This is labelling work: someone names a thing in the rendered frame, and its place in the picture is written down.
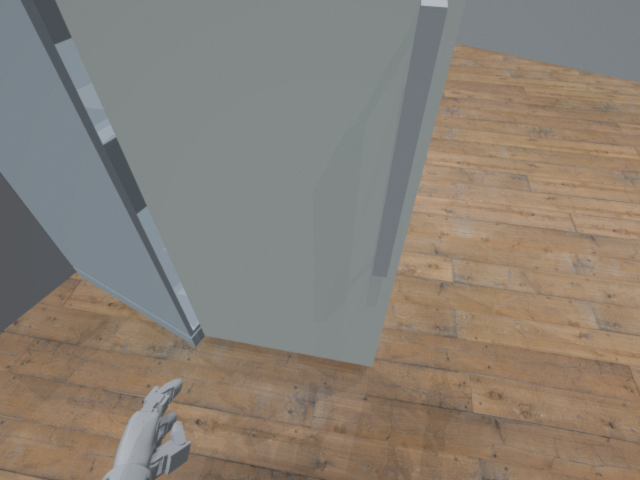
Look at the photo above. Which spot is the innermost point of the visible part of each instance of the left robot hand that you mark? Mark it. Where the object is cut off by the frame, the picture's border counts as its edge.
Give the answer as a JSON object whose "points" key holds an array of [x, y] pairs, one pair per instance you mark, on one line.
{"points": [[142, 437]]}

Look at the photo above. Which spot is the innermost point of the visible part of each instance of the fridge door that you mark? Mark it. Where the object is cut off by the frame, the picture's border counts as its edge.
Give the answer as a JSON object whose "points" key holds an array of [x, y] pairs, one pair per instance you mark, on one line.
{"points": [[261, 135]]}

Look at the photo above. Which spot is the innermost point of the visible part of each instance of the handle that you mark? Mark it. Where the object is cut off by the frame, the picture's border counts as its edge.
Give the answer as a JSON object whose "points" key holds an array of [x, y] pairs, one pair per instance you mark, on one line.
{"points": [[429, 28]]}

